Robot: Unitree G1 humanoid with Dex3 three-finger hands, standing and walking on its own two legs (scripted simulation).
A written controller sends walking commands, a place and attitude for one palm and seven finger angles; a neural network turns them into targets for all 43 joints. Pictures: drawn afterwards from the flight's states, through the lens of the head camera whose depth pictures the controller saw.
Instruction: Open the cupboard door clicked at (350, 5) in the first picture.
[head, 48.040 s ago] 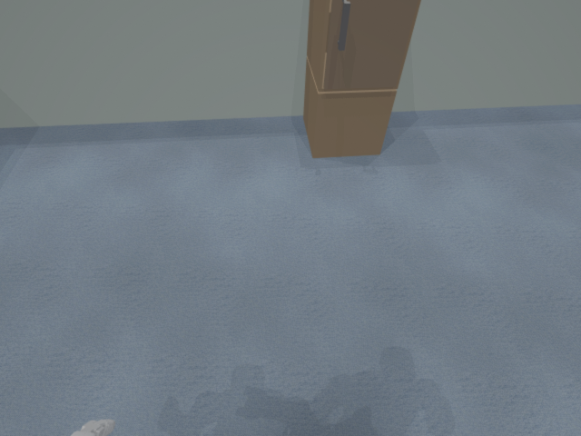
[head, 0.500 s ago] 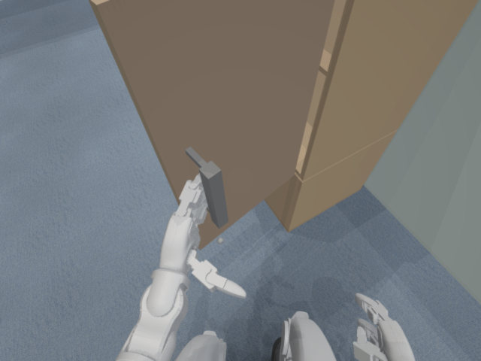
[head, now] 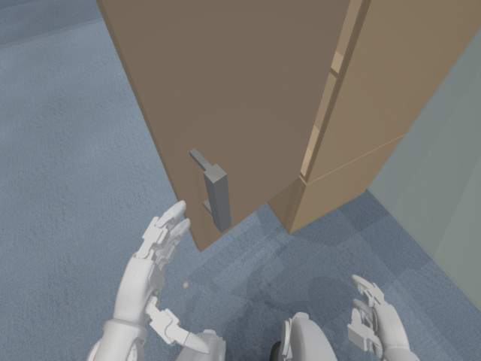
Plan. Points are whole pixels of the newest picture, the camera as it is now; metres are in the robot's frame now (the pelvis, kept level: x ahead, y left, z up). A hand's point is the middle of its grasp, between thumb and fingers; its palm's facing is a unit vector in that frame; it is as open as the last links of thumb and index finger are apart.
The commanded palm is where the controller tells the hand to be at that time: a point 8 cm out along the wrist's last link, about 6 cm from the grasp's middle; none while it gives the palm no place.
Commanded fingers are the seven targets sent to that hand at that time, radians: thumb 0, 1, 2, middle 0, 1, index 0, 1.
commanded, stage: slide the hand sideways off the handle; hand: left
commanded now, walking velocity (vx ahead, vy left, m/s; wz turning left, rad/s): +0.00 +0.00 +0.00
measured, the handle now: (211, 193) +0.37 +0.08 +0.05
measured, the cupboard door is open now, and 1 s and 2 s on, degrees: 100 100 100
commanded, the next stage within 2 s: draw the hand back to the body in 0.26 s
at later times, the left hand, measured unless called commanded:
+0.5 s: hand (150, 300) +0.20 +0.13 +0.06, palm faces -0.15 -0.99 -0.04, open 16.3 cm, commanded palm +0.18 +0.20 +0.08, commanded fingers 0.00 -0.50 0.30 -0.15 -0.30 -0.15 -0.30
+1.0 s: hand (68, 276) +0.21 +0.20 +0.14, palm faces +0.09 -0.95 -0.29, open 15.5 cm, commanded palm +0.17 +0.26 +0.17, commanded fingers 0.00 -0.05 0.50 -0.17 -0.30 -0.17 -0.30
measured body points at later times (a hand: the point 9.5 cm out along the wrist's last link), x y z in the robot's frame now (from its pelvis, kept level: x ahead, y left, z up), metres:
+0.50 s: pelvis -0.01 +0.00 +0.00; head +0.06 +0.00 +0.44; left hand +0.20 +0.19 +0.07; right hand +0.17 -0.23 -0.08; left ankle -0.04 +0.11 -0.63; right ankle +0.07 -0.10 -0.63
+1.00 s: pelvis +0.02 +0.01 +0.06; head +0.04 +0.01 +0.51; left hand +0.20 +0.25 +0.16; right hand +0.19 -0.22 +0.00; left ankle -0.04 +0.11 -0.63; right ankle +0.07 -0.10 -0.63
